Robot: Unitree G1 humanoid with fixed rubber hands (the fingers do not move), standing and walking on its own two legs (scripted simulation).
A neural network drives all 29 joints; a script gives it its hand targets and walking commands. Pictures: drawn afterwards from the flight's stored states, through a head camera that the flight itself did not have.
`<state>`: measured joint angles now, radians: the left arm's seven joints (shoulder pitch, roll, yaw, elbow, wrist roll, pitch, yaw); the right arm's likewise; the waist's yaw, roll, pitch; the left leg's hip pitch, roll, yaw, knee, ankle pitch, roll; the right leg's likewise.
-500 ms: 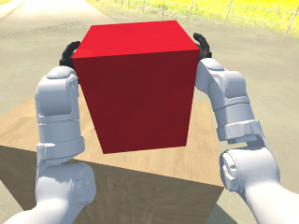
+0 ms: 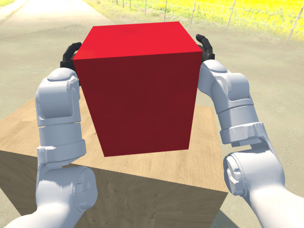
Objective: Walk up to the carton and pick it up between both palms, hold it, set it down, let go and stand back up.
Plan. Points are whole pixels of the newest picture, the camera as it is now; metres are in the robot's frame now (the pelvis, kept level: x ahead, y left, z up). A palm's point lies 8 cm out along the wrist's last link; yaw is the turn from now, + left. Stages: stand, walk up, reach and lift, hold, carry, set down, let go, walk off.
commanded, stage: hold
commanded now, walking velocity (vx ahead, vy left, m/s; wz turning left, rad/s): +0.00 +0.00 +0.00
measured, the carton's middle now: (141, 88) +0.38 +0.00 +0.26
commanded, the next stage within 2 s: none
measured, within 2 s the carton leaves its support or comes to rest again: neither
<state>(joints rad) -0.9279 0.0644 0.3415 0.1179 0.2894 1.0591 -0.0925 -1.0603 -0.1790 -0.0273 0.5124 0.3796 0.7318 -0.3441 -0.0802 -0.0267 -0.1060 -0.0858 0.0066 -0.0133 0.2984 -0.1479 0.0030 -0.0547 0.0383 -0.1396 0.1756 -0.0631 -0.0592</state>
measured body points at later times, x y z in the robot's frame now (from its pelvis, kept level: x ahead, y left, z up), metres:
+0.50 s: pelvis -0.01 +0.00 +0.00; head -0.06 +0.02 +0.45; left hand +0.38 +0.16 +0.29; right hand +0.39 -0.15 +0.32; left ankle +0.01 +0.12 -0.75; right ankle +0.03 -0.08 -0.75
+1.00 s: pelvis +0.00 +0.00 +0.00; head -0.06 +0.01 +0.45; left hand +0.38 +0.16 +0.30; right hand +0.39 -0.15 +0.32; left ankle +0.01 +0.12 -0.75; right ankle +0.03 -0.08 -0.75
